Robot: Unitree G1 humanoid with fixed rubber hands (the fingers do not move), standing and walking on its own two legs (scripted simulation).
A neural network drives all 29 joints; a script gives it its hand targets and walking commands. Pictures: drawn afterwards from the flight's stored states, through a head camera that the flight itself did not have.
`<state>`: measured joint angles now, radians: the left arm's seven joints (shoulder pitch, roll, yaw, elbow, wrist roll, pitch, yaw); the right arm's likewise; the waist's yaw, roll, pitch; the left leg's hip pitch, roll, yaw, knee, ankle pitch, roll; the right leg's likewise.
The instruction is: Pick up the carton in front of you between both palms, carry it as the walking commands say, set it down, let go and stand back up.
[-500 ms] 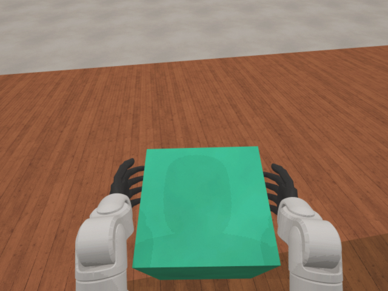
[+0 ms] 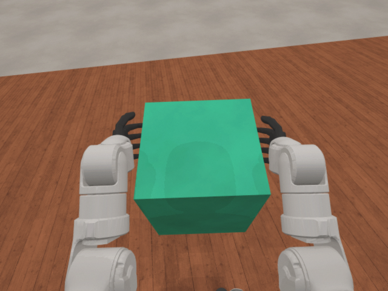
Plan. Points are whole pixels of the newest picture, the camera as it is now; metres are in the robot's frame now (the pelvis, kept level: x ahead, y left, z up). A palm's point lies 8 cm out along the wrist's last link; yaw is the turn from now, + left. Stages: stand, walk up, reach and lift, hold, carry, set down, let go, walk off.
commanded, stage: carry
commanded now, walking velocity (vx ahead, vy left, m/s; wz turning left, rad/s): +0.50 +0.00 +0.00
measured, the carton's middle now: (200, 173) +0.36 +0.00 +0.04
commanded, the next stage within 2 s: none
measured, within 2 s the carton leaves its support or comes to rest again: neither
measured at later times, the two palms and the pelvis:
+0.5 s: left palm (141, 69) +0.71 +0.16 +0.09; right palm (239, 65) +0.71 -0.14 +0.09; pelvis +0.34 +0.00 -0.04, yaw -1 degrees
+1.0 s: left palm (161, 36) +1.03 +0.13 +0.04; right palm (233, 36) +1.03 -0.17 +0.04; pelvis +0.66 -0.01 -0.09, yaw +0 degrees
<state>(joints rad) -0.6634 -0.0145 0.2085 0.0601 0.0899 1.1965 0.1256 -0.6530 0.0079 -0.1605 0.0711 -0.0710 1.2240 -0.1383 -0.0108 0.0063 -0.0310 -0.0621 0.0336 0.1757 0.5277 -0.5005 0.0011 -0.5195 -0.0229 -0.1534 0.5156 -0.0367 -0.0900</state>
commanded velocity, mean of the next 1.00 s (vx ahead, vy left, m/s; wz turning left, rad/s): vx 0.50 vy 0.00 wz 0.00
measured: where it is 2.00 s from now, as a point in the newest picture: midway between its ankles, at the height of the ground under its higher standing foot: (195, 151)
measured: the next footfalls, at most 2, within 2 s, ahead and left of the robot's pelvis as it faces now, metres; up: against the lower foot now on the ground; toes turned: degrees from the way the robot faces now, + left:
left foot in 0.44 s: +0.46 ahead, +0.05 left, -0.04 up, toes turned +3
right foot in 0.94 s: +0.77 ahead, -0.06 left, -0.09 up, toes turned -1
